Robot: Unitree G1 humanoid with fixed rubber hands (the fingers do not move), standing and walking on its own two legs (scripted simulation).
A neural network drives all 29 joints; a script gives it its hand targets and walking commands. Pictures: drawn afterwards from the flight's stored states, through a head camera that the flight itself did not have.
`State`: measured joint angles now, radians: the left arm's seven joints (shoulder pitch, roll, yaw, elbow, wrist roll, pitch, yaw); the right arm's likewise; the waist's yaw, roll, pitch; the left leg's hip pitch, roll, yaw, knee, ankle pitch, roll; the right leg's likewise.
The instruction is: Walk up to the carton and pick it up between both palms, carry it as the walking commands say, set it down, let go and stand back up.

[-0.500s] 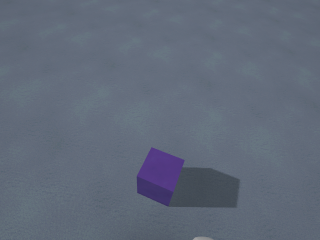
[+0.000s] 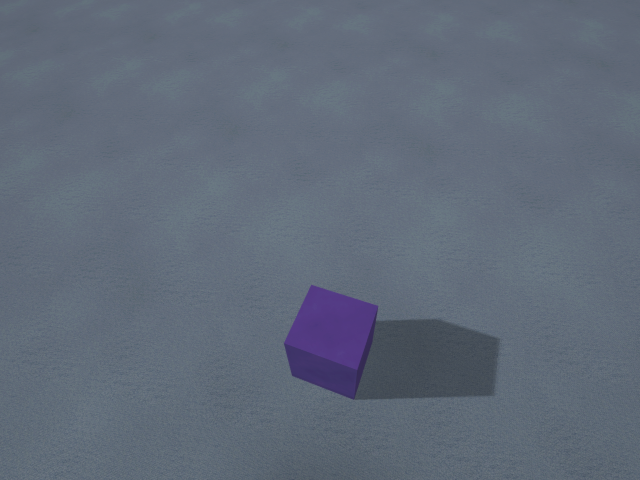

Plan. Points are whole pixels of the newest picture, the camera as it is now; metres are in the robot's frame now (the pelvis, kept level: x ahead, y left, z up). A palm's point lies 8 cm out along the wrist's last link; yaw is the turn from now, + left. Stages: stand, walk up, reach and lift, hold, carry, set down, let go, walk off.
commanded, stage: walk up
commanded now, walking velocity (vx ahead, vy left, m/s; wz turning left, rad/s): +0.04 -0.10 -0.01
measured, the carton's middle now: (332, 342) +0.57 +0.03 -0.64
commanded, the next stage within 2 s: none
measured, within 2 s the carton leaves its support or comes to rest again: neither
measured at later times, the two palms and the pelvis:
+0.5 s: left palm out of the picture +0.02 +0.28 -0.12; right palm out of the picture +0.09 -0.20 -0.16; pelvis +0.06 +0.03 +0.00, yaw -9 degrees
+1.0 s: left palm (164, 339) +0.36 +0.33 -0.16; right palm (448, 404) +0.25 -0.15 -0.13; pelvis +0.25 +0.11 -0.01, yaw -12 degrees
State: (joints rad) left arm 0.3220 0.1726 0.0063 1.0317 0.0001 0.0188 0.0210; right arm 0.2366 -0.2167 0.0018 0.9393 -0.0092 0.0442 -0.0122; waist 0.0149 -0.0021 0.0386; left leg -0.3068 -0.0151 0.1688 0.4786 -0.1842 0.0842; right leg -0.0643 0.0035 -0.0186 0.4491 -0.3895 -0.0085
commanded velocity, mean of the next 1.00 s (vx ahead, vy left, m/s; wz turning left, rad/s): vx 0.06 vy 0.13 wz -0.21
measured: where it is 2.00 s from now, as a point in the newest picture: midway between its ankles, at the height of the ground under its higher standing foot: (314, 449)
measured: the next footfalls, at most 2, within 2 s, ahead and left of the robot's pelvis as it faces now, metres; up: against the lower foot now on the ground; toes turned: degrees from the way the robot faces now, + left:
left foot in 0.62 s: +0.19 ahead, +0.18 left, +0.00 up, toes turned -1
right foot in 1.08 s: +0.33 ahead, -0.03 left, +0.00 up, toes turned -18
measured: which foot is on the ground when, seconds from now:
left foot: down 0.00-0.24, up 0.26-0.60, down 0.62-1.00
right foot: down 0.00-0.62, up 0.64-1.00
